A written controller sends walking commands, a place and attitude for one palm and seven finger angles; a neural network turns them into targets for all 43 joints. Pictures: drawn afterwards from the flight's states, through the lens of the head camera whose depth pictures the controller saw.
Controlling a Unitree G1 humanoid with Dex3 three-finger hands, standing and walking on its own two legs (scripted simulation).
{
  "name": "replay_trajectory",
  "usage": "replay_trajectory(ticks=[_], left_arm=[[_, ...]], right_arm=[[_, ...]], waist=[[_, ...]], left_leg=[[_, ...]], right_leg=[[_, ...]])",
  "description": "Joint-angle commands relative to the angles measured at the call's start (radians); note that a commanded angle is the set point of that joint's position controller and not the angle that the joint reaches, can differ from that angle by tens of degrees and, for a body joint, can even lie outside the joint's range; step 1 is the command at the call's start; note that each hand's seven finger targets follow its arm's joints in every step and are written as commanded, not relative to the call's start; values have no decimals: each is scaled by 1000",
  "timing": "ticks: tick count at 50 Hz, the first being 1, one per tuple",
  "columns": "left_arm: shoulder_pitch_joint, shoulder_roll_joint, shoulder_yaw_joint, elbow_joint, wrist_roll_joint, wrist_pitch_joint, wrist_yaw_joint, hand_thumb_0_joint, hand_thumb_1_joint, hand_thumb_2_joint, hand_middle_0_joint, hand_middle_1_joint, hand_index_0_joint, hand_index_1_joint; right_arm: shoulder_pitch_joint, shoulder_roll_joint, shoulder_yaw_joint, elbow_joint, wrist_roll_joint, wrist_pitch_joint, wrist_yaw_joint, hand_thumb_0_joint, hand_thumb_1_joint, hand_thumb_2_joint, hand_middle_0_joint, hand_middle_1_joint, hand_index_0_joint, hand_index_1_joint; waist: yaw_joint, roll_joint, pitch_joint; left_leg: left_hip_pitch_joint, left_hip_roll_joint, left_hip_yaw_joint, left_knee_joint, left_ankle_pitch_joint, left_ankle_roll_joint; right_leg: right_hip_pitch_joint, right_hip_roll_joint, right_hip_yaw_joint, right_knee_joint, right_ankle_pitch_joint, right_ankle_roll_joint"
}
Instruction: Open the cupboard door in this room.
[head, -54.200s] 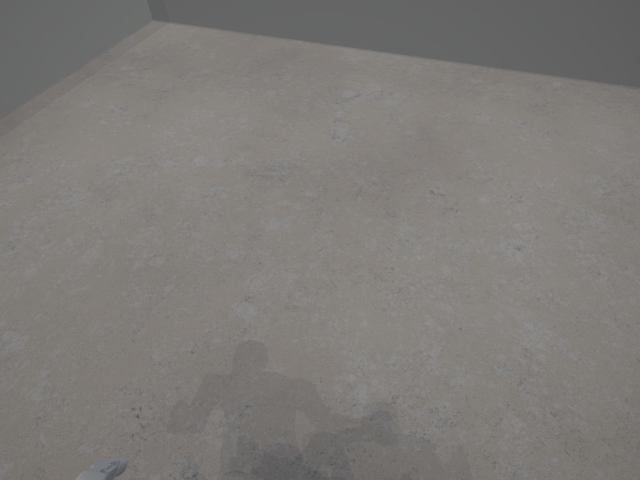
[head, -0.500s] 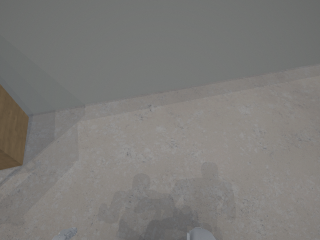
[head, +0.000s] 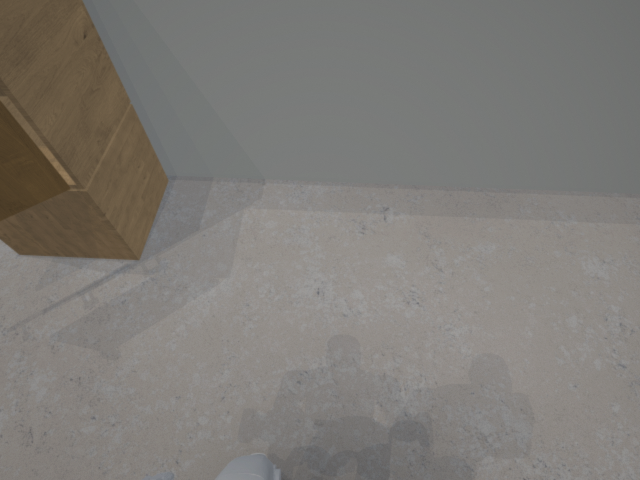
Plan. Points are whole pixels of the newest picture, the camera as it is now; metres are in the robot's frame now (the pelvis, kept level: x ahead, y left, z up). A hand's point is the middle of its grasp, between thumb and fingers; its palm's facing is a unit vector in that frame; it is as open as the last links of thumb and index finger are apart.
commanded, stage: turn to face it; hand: left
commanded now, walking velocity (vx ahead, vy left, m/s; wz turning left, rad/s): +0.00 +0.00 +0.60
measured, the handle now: out of the picture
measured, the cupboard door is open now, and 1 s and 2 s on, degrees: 41 41 41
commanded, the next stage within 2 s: take the last steps up to it in 1.06 s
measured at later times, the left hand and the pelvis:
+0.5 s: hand out of the picture +0.08 +0.21 -0.15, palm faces +0.28 -0.92 -0.29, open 7.4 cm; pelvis +0.02 -0.02 -0.01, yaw +17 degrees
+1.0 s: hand out of the picture -0.06 +0.22 -0.18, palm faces +0.56 -0.79 -0.23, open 7.3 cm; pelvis +0.02 +0.02 +0.00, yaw +32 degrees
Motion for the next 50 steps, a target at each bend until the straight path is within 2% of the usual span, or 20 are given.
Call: replay_trajectory(ticks=[1, 2, 3, 4, 5, 7, 10, 16, 20, 21, 22, 23, 24, 26, 36, 40, 41, 42, 43, 50], left_arm=[[54, 229, 64, -39, -8, -9, 8, 0, 900, 900, -200, -300, -200, -300], [40, 219, 63, -49, -17, -6, 3, 0, 900, 900, -200, -300, -200, -300], [24, 151, 50, -89, -25, 1, -7, 0, 900, 900, -200, -300, -200, -300], [-55, 127, 30, -131, -13, 13, -1, 0, 900, 900, -200, -300, -200, -300], [-103, 132, 28, -138, -10, 25, 8, 0, 900, 900, -200, -300, -200, -300], [-98, 134, 36, -98, -13, 27, 3, 0, 900, 900, -200, -300, -200, -300], [-39, 133, 37, -63, -10, 30, -11, 0, 900, 900, -200, -300, -200, -300], [-56, 121, 31, -90, -15, 25, -8, 0, 900, 900, -200, -300, -200, -300], [41, 137, 37, -75, -19, 2, -3, 0, 900, 900, -200, -300, -200, -300], [91, 177, 48, -66, -13, -9, 4, 0, 900, 900, -200, -300, -200, -300], [122, 270, 68, -60, 4, -18, 14, 0, 900, 900, -200, -300, -200, -300], [117, 278, 55, -65, -4, -16, 15, 0, 900, 900, -200, -300, -200, -300], [82, 235, 52, -65, -6, -21, 21, 0, 900, 900, -200, -300, -200, -300], [-13, 169, 33, -90, -11, -14, 21, 0, 900, 900, -200, -300, -200, -300], [106, 205, 52, -27, 1, -18, 16, 0, 900, 900, -200, -300, -200, -300], [70, 215, 56, -13, -9, -15, 8, 0, 900, 900, -200, -300, -200, -300], [59, 189, 52, -32, -20, -11, 3, 0, 900, 900, -200, -300, -200, -300], [34, 111, 29, -72, -27, -5, -4, 0, 900, 900, -200, -300, -200, -300], [-18, 120, 22, -85, -13, 16, 10, 0, 900, 900, -200, -300, -200, -300], [26, 101, 25, 18, -12, 31, -5, 0, 900, 900, -200, -300, -200, -300]], right_arm=[[23, -65, -6, -92, 1, -42, 1, 0, -900, -900, 200, 300, 200, 300], [84, -116, -20, -80, -4, -49, 0, 0, -900, -900, 200, 300, 200, 300], [147, -237, -51, -76, -14, -56, -7, 0, -900, -900, 200, 300, 200, 300], [213, -289, -60, -56, -10, -45, -15, 0, -900, -900, 200, 300, 200, 300], [210, -267, -54, -59, -11, -48, -27, 0, -900, -900, 200, 300, 200, 300], [105, -223, -42, -87, -14, -54, -43, 0, -900, -900, 200, 300, 200, 300], [48, -192, -27, -103, -12, -63, -42, 0, -900, -900, 200, 300, 200, 300], [54, -196, -36, -103, -16, -54, -35, 0, -900, -900, 200, 300, 200, 300], [7, -188, -39, -119, -6, -47, -35, 0, -900, -900, 200, 300, 200, 300], [3, -150, -36, -127, 2, -49, -31, 0, -900, -900, 200, 300, 200, 300], [12, -80, -27, -147, 10, -51, -25, 0, -900, -900, 200, 300, 200, 300], [-3, -99, -29, -150, -1, -47, -23, 0, -900, -900, 200, 300, 200, 300], [-6, -106, -34, -132, -4, -37, -23, 0, -900, -900, 200, 300, 200, 300], [16, -95, -30, -94, -4, -23, -10, 0, -900, -900, 200, 300, 200, 300], [-73, -24, 6, -92, 4, -32, 2, 0, -900, -900, 200, 300, 200, 300], [36, -58, 2, -64, 0, -48, -5, 0, -900, -900, 200, 300, 200, 300], [100, -131, -16, -54, -7, -59, -9, 0, -900, -900, 200, 300, 200, 300], [169, -240, -43, -47, -14, -60, -16, 0, -900, -900, 200, 300, 200, 300], [203, -248, -39, -29, -8, -51, -26, 0, -900, -900, 200, 300, 200, 300], [89, -133, 5, -49, -7, -79, -60, 0, -900, -900, 200, 300, 200, 300]], waist=[[-1, -147, -207], [-45, -50, -244], [-81, 274, -274], [-110, 293, -264], [-103, 207, -247], [-57, 227, -185], [-10, 153, -171], [-17, 181, -168], [33, 176, -192], [58, 64, -210], [66, -235, -213], [66, -222, -189], [45, -272, -167], [-6, -179, -133], [57, -192, -156], [-12, -136, -203], [-51, 28, -256], [-85, 339, -276], [-93, 254, -283], [2, 142, -174]], left_leg=[[138, -33, 66, -288, 157, 24], [311, 22, 11, -384, 335, 53], [487, 298, -379, -401, 704, 198], [442, 429, -476, -419, 871, 309], [400, 411, -473, -418, 791, 309], [291, 303, -374, -437, 670, 263], [242, 214, -271, -442, 621, 211], [202, 191, -326, -421, 569, 214], [87, 136, -354, -306, 569, 161], [-27, 71, -307, -206, 407, 108], [-213, -94, -123, 41, -6, 22], [-220, -78, -138, 278, -193, 18], [-227, -43, -170, 407, -156, 19], [-215, -3, -135, 489, -4, -1], [-73, -15, 29, -19, -16, 4], [190, -29, 53, -332, 202, 36], [377, 88, -65, -395, 452, 86], [503, 373, -435, -411, 899, 248], [427, 415, -409, -408, 907, 306], [291, 232, -212, -451, 836, 228]], right_leg=[[134, -207, 83, 50, 643, -40], [7, -186, 48, 194, 540, 3], [-303, -31, 16, 434, -69, 84], [-387, 14, 130, 570, -368, 81], [-419, 4, 200, 628, -317, 82], [-408, 6, 251, 656, -183, 90], [-336, 37, 235, 580, -88, 92], [-218, 97, 209, 313, -109, 90], [40, 138, 185, -27, 76, 74], [187, 42, 271, -166, 155, 50], [284, -246, 561, -240, 304, -60], [183, -362, 592, -235, 439, -149], [126, -315, 567, -221, 473, -153], [103, -199, 340, -178, 514, -112], [218, -209, 151, -97, 735, -98], [107, -185, 90, 62, 652, -32], [-49, -135, 41, 221, 467, 21], [-324, 11, 45, 453, -266, 85], [-315, 19, 183, 542, -358, 67], [-288, 43, 238, 568, -74, 82]])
